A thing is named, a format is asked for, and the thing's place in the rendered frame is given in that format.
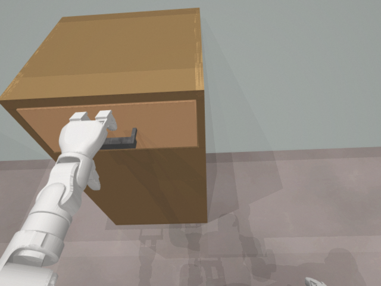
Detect drawer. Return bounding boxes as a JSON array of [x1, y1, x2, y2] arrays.
[[16, 100, 197, 152]]

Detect left robot hand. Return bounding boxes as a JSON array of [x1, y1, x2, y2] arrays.
[[59, 110, 117, 191]]

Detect cabinet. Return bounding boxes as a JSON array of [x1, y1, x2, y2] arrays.
[[0, 8, 207, 225]]

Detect left robot forearm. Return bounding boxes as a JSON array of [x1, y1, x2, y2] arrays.
[[0, 153, 92, 271]]

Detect left robot upper arm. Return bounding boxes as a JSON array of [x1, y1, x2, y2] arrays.
[[0, 262, 58, 286]]

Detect handle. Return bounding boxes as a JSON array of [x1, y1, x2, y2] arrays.
[[100, 128, 137, 150]]

